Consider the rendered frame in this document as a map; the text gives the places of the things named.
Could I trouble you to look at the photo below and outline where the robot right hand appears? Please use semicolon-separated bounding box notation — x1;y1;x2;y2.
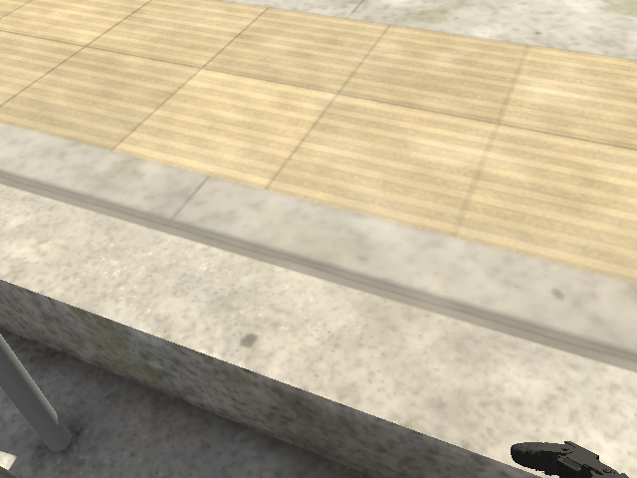
511;441;629;478

